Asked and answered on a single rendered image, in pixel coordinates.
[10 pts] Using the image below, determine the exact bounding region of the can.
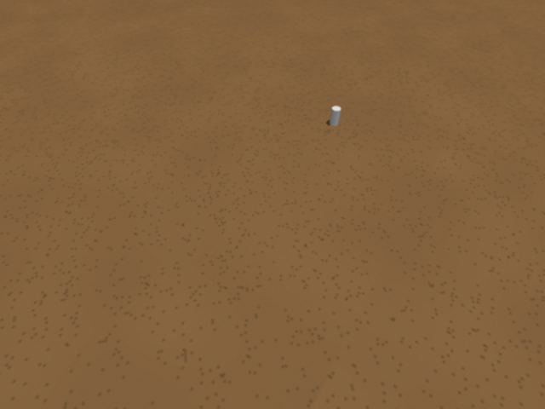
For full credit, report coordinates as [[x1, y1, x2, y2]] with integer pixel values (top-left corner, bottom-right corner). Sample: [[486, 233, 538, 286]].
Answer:
[[330, 106, 341, 126]]

